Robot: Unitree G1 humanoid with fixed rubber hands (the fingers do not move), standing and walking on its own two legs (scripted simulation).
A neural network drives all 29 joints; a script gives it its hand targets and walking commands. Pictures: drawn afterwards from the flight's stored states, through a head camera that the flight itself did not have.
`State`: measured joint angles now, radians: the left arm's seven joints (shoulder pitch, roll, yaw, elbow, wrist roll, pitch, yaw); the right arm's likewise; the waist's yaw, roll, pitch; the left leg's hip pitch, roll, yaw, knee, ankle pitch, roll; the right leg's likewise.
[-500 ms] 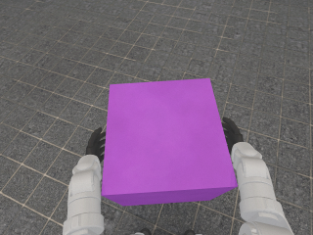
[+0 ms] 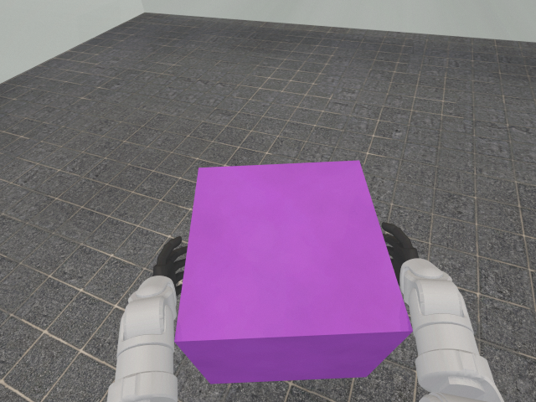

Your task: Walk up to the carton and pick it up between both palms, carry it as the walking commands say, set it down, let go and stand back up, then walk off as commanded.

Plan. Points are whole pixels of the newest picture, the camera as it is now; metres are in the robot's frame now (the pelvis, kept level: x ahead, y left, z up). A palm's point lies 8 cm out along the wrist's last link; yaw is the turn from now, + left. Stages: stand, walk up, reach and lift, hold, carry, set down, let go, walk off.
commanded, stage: reach and lift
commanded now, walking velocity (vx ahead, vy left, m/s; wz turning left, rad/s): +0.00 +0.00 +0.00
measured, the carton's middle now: (283, 273) +0.34 +0.02 -0.03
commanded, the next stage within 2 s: hold in 1.34 s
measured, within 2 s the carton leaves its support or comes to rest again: neither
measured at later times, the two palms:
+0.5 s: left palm (169, 274) +0.29 +0.19 +0.05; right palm (417, 269) +0.30 -0.19 +0.04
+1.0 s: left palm (165, 284) +0.28 +0.20 +0.04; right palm (416, 278) +0.29 -0.18 +0.04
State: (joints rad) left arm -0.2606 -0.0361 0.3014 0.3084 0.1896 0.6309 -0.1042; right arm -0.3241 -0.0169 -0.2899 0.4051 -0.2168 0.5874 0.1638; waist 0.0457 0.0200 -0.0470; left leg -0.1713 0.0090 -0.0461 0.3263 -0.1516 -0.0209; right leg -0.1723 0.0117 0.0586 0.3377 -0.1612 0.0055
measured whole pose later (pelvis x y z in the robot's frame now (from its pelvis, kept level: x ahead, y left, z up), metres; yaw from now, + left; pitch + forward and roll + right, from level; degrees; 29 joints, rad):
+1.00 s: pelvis +0.02 +0.01 +0.00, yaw +1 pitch -4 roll +0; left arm -0.11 -0.03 0.21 0.09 0.16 0.73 -0.10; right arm -0.15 -0.01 -0.22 0.16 -0.18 0.70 0.16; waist -0.02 0.02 -0.01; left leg -0.03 0.00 -0.06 0.25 -0.14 -0.01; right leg -0.01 -0.01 0.05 0.23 -0.14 0.02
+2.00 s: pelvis +0.01 +0.01 +0.00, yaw +1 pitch -5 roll +0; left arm -0.13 -0.01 0.20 0.12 0.15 0.73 -0.11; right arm -0.14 0.00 -0.21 0.15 -0.17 0.71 0.13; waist -0.01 0.01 0.01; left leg -0.04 -0.01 -0.06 0.28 -0.15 -0.01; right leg -0.02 -0.01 0.05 0.26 -0.15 0.02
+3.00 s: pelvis -0.02 +0.08 -0.02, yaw -3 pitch +4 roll -1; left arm -0.08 0.03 0.19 -0.30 0.00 1.21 -0.01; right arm -0.07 0.01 -0.18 -0.29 -0.04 1.18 0.02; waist 0.00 0.03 -0.15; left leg -0.38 -0.02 0.14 0.54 -0.24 0.10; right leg -0.51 -0.06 -0.07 0.97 -0.48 0.02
